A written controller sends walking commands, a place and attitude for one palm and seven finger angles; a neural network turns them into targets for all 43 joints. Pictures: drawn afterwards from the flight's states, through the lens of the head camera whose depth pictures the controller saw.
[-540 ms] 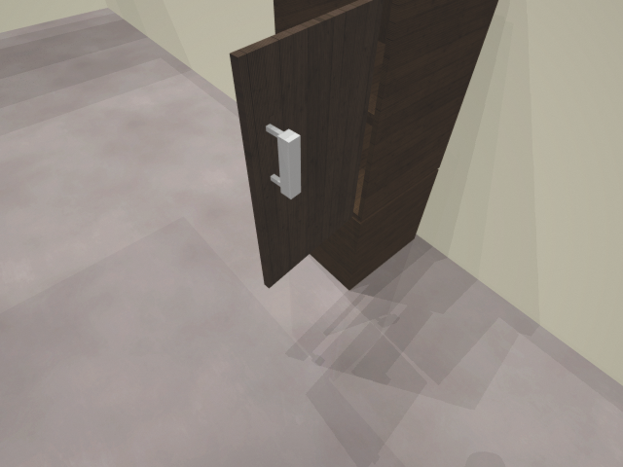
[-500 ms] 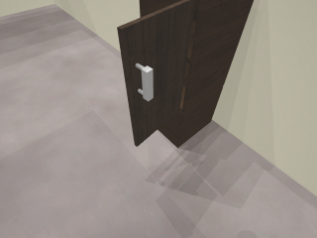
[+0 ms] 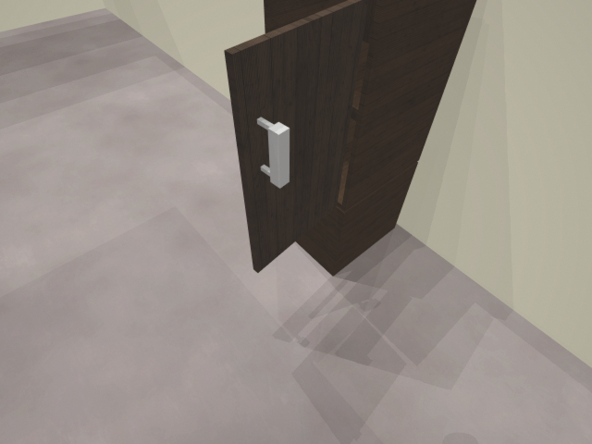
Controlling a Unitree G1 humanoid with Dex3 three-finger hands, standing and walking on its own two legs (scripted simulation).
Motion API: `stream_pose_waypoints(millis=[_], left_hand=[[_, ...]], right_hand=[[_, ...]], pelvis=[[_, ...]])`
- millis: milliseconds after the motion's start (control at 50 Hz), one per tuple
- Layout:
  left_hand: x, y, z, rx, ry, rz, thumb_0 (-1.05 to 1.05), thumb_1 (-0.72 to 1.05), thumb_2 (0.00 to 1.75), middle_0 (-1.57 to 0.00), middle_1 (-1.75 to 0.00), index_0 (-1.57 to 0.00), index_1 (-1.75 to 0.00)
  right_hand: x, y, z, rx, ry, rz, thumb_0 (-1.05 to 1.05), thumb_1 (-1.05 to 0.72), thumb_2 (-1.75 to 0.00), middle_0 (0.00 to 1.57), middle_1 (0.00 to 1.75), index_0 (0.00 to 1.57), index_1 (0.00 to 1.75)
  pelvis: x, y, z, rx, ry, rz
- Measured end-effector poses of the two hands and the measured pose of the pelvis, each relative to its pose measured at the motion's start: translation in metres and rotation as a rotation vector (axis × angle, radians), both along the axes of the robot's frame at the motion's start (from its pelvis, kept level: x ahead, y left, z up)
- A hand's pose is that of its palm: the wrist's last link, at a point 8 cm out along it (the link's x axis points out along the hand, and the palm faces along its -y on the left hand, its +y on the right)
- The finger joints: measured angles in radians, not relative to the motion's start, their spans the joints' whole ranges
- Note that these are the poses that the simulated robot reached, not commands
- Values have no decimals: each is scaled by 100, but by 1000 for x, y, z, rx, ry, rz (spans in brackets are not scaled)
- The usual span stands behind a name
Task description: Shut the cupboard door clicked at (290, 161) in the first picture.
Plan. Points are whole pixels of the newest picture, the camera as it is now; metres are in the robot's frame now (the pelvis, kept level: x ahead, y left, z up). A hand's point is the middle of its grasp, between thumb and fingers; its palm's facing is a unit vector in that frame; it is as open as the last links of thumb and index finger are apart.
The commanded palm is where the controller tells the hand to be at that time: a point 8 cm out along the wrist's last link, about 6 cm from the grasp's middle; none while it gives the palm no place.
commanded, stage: look at it before walking up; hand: left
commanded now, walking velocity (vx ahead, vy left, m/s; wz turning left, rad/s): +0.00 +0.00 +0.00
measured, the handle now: (271, 151) +0.60 +0.08 +0.05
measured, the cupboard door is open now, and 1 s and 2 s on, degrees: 96 96 96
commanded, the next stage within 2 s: walk around to get in front in 0.30 s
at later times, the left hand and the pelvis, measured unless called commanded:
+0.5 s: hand out of the picture +0.06 +0.24 -0.16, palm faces -0.01 -0.95 -0.31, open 7.4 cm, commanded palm none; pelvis +0.00 +0.00 +0.00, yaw -1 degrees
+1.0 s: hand out of the picture +0.04 +0.14 -0.18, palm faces -0.21 -0.94 -0.25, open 7.4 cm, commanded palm none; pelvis -0.04 -0.04 -0.01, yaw -16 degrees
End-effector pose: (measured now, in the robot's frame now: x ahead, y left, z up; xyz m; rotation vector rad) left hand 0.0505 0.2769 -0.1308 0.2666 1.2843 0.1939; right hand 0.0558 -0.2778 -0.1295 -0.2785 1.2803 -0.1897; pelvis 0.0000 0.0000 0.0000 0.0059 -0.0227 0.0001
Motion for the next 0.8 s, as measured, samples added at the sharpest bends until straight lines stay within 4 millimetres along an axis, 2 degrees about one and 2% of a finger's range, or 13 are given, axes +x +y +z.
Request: stream_pose_waypoints(millis=[540,660,800], left_hand=[[5,3,0,10,1,-14,1,91,90,-20,-30,-20,-30],[1,-14,-12,-21,48,-53,1,91,90,-20,-30,-20,-30],[3,-49,-14,-39,46,-102,1,91,90,-20,-30,-20,-30]], right_hand=[[-4,1,-1,-10,-17,-26,1,-91,-90,20,30,21,30],[-27,12,-13,26,-24,-102,1,-91,-90,20,30,21,30],[-74,8,-37,87,17,-182,1,-91,-90,21,30,21,30]], pelvis=[[-4,2,-2,-1,3,-36],[-13,-1,-9,13,6,-103],[-27,-20,-19,24,-10,-183]])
